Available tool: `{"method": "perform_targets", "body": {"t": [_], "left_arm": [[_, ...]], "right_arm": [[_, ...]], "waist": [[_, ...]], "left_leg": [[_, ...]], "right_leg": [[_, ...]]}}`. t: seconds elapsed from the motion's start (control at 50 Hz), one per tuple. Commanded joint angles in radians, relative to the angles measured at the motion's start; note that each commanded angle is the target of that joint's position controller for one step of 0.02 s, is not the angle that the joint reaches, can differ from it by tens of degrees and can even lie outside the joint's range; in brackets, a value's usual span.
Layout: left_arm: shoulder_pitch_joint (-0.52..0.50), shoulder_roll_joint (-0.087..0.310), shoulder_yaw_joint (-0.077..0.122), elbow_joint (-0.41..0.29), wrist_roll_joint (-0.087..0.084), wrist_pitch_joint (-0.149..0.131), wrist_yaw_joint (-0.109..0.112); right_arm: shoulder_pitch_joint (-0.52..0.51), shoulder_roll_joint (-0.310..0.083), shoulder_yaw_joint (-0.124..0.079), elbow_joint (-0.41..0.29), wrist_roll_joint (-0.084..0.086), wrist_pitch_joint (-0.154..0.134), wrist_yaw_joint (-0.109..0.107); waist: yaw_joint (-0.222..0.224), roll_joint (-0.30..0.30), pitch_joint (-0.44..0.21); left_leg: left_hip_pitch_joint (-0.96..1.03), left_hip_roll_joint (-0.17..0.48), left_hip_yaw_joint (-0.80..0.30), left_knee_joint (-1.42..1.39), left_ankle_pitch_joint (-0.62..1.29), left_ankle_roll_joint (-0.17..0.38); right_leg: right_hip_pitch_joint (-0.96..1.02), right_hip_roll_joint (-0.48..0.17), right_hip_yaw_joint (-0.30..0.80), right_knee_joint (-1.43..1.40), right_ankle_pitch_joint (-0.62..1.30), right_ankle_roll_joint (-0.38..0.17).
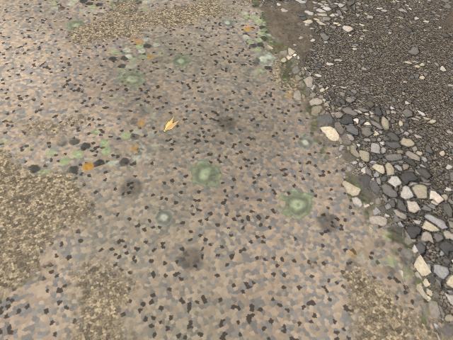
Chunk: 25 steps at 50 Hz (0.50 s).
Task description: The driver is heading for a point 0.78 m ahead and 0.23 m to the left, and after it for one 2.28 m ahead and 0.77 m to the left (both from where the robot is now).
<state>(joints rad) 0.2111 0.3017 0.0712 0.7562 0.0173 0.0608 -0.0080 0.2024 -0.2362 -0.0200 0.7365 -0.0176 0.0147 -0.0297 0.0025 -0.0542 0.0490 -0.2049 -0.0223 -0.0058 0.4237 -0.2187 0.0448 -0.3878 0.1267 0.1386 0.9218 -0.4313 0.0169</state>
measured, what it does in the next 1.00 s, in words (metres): walks ahead, turning left: right foot, then left foot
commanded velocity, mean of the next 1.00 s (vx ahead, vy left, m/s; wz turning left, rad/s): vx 0.35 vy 0.00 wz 0.35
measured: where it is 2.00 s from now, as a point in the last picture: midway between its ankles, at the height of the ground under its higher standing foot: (126, 263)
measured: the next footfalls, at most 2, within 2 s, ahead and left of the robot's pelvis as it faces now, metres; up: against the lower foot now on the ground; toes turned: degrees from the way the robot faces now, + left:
right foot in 0.16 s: +0.00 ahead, -0.11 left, +0.00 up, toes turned +3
left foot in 0.56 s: +0.24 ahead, +0.17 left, +0.00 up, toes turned +16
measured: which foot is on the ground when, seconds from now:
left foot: down 0.00-0.18, up 0.20-0.54, down 0.56-1.00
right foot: up 0.00-0.14, down 0.16-0.58, up 0.60-1.00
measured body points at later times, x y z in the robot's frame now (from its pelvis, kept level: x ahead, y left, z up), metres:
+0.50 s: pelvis +0.08 +0.03 -0.01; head +0.11 +0.04 +0.44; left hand +0.03 +0.30 -0.15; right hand +0.28 -0.21 -0.12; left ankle +0.18 +0.16 -0.72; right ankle -0.04 -0.11 -0.74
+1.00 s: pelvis +0.33 +0.14 +0.00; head +0.35 +0.17 +0.44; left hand +0.42 +0.44 -0.11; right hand +0.42 -0.12 -0.12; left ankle +0.20 +0.16 -0.74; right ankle +0.55 +0.08 -0.70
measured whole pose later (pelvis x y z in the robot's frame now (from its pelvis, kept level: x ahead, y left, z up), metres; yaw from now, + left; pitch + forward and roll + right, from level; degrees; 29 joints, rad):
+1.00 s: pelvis +0.33 +0.14 +0.00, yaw +27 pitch +2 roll +0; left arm 0.03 0.27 0.02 0.74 0.04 -0.03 -0.04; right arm 0.45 -0.26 -0.06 0.85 -0.01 -0.05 0.00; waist -0.08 -0.04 0.04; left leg 0.01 -0.15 -0.17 0.27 -0.29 0.12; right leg -0.66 -0.06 0.03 0.69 -0.02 0.04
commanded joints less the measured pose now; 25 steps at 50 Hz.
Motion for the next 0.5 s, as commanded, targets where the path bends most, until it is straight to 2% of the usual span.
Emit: {"method": "perform_targets", "body": {"t": [0.02, 0.06, 0.08, 0.1, 0.12, 0.14, 0.16, 0.18, 0.2, 0.22, 0.24, 0.26, 0.28, 0.32, 0.38, 0.42, 0.5], "left_arm": [[0.022, 0.050, 0.005, -0.028, -0.007, -0.001, 0.000], [-0.005, 0.030, -0.010, -0.022, -0.011, 0.003, 0.004], [-0.002, 0.029, -0.015, -0.013, -0.013, 0.002, 0.008], [0.007, 0.034, -0.017, -0.003, -0.009, -0.001, 0.011], [0.025, 0.032, -0.018, 0.011, 0.000, -0.009, 0.015], [0.046, 0.030, -0.020, 0.025, 0.010, -0.021, 0.020], [0.080, 0.051, -0.017, 0.040, 0.018, -0.036, 0.025], [0.158, 0.117, -0.005, 0.053, 0.029, -0.051, 0.034], [0.220, 0.201, 0.020, 0.078, 0.020, -0.059, 0.033], [0.209, 0.176, 0.018, 0.091, 0.032, -0.070, 0.035], [0.159, 0.131, 0.006, 0.083, 0.027, -0.083, 0.038], [0.114, 0.106, 0.000, 0.074, 0.018, -0.093, 0.039], [0.095, 0.092, -0.003, 0.073, 0.014, -0.104, 0.041], [0.099, 0.079, -0.005, 0.079, 0.013, -0.125, 0.036], [0.136, 0.081, -0.002, 0.101, 0.013, -0.136, 0.027], [0.147, 0.094, 0.002, 0.112, 0.015, -0.138, 0.023], [0.164, 0.136, 0.011, 0.130, 0.013, -0.136, 0.019]], "right_arm": [[-0.021, -0.127, -0.028, -0.041, 0.002, -0.017, -0.001], [0.002, -0.140, -0.031, -0.021, -0.001, -0.012, 0.004], [0.025, -0.150, -0.035, -0.008, -0.007, -0.008, 0.009], [0.045, -0.169, -0.043, 0.006, -0.009, -0.001, 0.014], [0.063, -0.184, -0.051, 0.023, -0.005, 0.011, 0.020], [0.064, -0.180, -0.054, 0.032, 0.002, 0.019, 0.023], [0.049, -0.158, -0.051, 0.027, 0.004, 0.018, 0.024], [-0.022, -0.110, -0.038, -0.013, 0.015, 0.008, 0.029], [-0.121, -0.086, -0.031, -0.058, 0.022, -0.002, 0.033], [-0.178, -0.144, -0.047, -0.075, 0.000, -0.012, 0.033], [-0.122, -0.148, -0.056, -0.051, 0.003, -0.020, 0.041], [-0.058, -0.148, -0.060, -0.019, 0.003, -0.025, 0.050], [-0.032, -0.151, -0.064, -0.003, -0.005, -0.027, 0.059], [-0.039, -0.131, -0.062, 0.004, -0.011, -0.025, 0.072], [-0.116, -0.102, -0.052, -0.029, -0.013, -0.017, 0.094], [-0.158, -0.095, -0.046, -0.054, -0.013, -0.013, 0.107], [-0.183, -0.108, -0.046, -0.087, -0.015, -0.009, 0.116]], "waist": [[-0.001, 0.197, -0.070], [-0.025, 0.222, -0.077], [-0.036, 0.236, -0.095], [-0.038, 0.246, -0.086], [-0.024, 0.235, -0.056], [-0.005, 0.207, -0.026], [0.018, 0.158, -0.016], [0.070, 0.013, -0.015], [0.121, -0.179, 0.043], [0.123, -0.124, 0.151], [0.073, -0.066, 0.150], [0.039, -0.061, 0.132], [0.025, -0.064, 0.113], [0.029, -0.053, 0.071], [0.052, -0.056, 0.081], [0.059, -0.062, 0.090], [0.056, -0.064, 0.088]], "left_leg": [[0.113, 0.207, -0.162, -0.092, 0.416, 0.147], [0.124, 0.204, -0.166, -0.076, 0.392, 0.148], [0.125, 0.201, -0.182, -0.090, 0.273, 0.148], [0.106, 0.194, -0.202, -0.108, 0.105, 0.145], [0.053, 0.177, -0.224, -0.117, -0.070, 0.137], [-0.031, 0.157, -0.238, -0.115, -0.227, 0.119], [-0.156, 0.132, -0.245, -0.090, -0.333, 0.092], [-0.351, 0.064, -0.174, 0.044, -0.374, 0.047], [-0.479, -0.071, -0.007, 0.256, -0.299, 0.022], [-0.522, -0.010, -0.056, 0.406, -0.271, 0.028], [-0.521, 0.007, -0.092, 0.473, -0.222, 0.032], [-0.514, 0.020, -0.097, 0.499, -0.182, 0.027], [-0.511, 0.028, -0.086, 0.524, -0.140, 0.021], [-0.499, 0.036, -0.048, 0.539, -0.081, 0.001], [-0.499, 0.063, -0.013, 0.466, -0.020, -0.025], [-0.460, 0.077, 0.011, 0.384, 0.004, -0.023], [-0.313, 0.047, 0.111, 0.256, -0.034, 0.031]], "right_leg": [[0.007, -0.034, -0.033, -0.087, -0.016, 0.028], [0.079, -0.057, -0.083, -0.242, -0.037, 0.022], [0.119, -0.055, -0.111, -0.310, -0.034, 0.013], [0.153, -0.045, -0.140, -0.378, -0.012, 0.000], [0.208, -0.035, -0.171, -0.481, 0.041, -0.019], [0.291, -0.037, -0.178, -0.578, 0.096, -0.046], [0.404, -0.086, -0.113, -0.594, 0.073, -0.081], [0.522, -0.240, 0.076, -0.651, -0.108, -0.140], [0.466, -0.410, 0.344, -0.807, -0.353, -0.225], [0.375, -0.496, 0.395, -0.855, -0.320, -0.273], [0.373, -0.470, 0.340, -0.855, -0.257, -0.266], [0.399, -0.431, 0.258, -0.858, -0.172, -0.235], [0.423, -0.403, 0.181, -0.854, -0.073, -0.217], [0.442, -0.367, 0.052, -0.833, 0.110, -0.200], [0.423, -0.369, -0.045, -0.824, 0.204, -0.196], [0.397, -0.376, -0.100, -0.809, 0.266, -0.187], [0.359, -0.396, -0.179, -0.738, 0.429, -0.161]]}}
